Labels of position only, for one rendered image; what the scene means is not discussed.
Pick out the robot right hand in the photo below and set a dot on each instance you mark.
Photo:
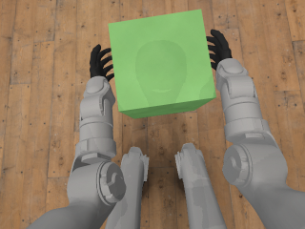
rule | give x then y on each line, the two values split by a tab
220	48

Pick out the right robot forearm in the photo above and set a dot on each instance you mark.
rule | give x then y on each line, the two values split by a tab
241	107

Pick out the left robot upper arm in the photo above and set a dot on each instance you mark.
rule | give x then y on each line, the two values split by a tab
93	191

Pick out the robot right thigh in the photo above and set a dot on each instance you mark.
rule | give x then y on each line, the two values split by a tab
202	205

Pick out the robot thigh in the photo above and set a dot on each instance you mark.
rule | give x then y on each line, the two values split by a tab
126	213
202	205

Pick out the right robot upper arm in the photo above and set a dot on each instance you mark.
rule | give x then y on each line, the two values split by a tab
259	172

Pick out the robot left hand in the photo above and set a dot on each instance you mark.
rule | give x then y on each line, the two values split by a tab
97	65

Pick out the carton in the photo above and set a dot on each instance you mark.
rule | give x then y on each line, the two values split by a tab
161	64

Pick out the left robot forearm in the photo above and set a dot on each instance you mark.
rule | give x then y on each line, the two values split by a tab
96	142

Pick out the robot left thigh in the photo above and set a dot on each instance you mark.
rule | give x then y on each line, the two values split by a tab
126	213

